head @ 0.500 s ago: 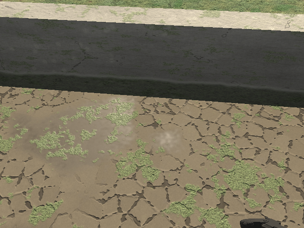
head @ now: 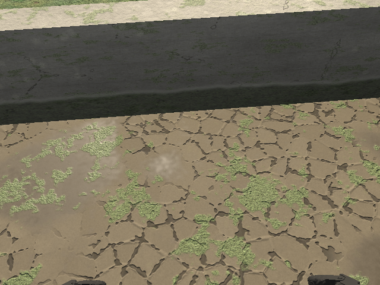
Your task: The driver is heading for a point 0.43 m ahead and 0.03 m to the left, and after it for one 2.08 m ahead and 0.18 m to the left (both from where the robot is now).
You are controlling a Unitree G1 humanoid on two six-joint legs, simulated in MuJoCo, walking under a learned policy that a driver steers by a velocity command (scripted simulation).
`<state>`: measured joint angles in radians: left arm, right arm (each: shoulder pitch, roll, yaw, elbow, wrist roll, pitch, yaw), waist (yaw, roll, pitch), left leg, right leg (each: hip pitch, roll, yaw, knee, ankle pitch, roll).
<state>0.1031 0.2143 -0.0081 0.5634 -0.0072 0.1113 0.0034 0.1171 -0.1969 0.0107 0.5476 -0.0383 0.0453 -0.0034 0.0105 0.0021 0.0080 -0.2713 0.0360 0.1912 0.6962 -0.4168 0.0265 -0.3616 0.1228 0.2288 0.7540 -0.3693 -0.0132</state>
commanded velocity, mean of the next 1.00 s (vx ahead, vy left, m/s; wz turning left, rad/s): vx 0.09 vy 0.00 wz -0.15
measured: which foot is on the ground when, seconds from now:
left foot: down 0.00-1.00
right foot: down 0.00-0.44, up 0.46-0.68, down 0.70-1.00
